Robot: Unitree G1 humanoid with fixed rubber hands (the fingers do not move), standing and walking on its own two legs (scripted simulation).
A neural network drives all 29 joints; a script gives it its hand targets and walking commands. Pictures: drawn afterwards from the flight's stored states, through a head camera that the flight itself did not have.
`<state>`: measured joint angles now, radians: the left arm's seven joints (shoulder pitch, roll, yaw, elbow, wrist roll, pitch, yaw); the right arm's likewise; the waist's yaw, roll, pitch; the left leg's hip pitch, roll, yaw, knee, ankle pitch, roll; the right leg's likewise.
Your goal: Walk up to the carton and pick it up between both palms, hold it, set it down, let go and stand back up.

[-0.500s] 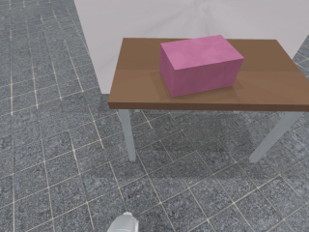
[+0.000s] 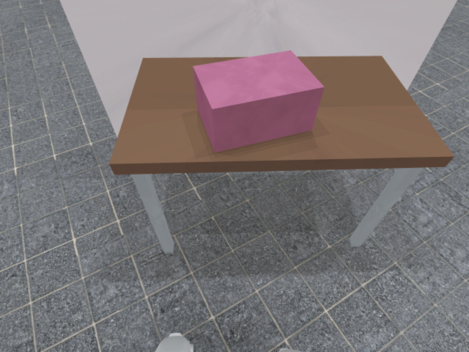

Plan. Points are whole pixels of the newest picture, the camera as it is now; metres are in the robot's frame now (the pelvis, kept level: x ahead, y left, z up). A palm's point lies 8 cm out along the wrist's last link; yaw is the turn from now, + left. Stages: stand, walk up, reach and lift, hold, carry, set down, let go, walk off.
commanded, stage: walk up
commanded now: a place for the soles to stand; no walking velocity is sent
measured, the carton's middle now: (254, 99) +0.77 -0.03 -0.03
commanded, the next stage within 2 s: none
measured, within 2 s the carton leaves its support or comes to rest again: neither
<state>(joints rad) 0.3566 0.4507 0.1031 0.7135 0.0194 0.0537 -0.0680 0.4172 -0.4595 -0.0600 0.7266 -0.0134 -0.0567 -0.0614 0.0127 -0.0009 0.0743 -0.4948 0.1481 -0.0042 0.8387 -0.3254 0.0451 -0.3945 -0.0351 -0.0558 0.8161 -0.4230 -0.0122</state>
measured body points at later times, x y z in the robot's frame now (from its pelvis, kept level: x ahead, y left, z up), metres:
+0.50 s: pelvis +0.04 -0.01 +0.01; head +0.06 -0.01 +0.46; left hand +0.13 +0.30 -0.09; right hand +0.13 -0.34 -0.08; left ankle +0.08 +0.10 -0.70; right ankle +0.03 -0.12 -0.68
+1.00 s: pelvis +0.04 -0.02 +0.01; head +0.06 -0.02 +0.46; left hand +0.12 +0.31 -0.09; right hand +0.15 -0.33 -0.08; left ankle +0.08 +0.10 -0.70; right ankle +0.06 -0.14 -0.70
